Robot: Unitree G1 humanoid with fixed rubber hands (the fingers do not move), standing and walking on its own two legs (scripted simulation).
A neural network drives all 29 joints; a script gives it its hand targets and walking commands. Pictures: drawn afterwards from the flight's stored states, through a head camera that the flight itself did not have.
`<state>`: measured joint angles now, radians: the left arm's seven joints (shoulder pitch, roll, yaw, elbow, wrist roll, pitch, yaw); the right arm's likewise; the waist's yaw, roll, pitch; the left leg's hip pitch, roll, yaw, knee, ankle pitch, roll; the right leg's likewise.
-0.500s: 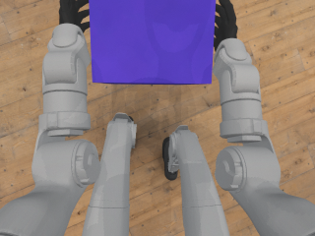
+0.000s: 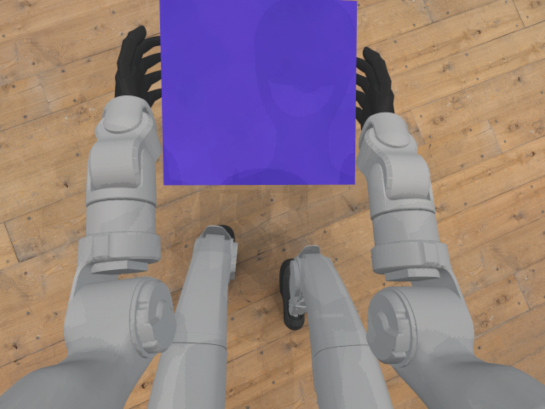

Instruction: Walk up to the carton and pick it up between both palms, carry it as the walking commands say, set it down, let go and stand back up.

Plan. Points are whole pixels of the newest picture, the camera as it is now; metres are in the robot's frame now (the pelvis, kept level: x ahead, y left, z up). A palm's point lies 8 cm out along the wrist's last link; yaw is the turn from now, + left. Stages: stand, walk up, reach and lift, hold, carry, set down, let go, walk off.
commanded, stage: reach and lift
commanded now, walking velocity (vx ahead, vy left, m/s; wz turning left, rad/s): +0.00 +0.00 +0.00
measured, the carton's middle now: (256, 115) +0.48 +0.05 -0.12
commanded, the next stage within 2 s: none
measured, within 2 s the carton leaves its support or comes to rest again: neither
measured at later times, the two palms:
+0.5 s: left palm (106, 69) +0.45 +0.19 +0.05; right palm (425, 91) +0.45 -0.11 +0.05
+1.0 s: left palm (68, 42) +0.43 +0.18 +0.12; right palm (488, 77) +0.43 -0.12 +0.13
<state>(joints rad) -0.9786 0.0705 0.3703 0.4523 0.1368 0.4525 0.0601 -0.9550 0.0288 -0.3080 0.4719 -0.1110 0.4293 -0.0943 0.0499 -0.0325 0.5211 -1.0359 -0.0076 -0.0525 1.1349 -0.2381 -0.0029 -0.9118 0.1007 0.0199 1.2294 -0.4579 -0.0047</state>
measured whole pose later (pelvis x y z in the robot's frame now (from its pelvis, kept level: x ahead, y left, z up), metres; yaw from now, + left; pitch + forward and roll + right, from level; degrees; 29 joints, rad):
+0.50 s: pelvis +0.05 +0.01 +0.06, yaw +0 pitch +12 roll -2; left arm -0.73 -0.04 0.38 0.56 0.23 0.47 0.07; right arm -0.73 0.08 -0.34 0.64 -0.20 0.44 -0.03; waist 0.03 -0.05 0.09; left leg -0.87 -0.01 -0.03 0.81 -0.17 0.01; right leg -0.75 0.08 0.06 0.89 -0.36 0.00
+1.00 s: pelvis +0.12 +0.00 +0.11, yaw +1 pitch +2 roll +0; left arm -0.37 -0.11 0.33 0.40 0.26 0.55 0.01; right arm -0.34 0.17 -0.25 0.43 -0.25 0.54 -0.02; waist 0.04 -0.05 -0.02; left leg -0.37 -0.02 -0.03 0.49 -0.15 0.01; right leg -0.23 0.05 0.08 0.52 -0.32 -0.02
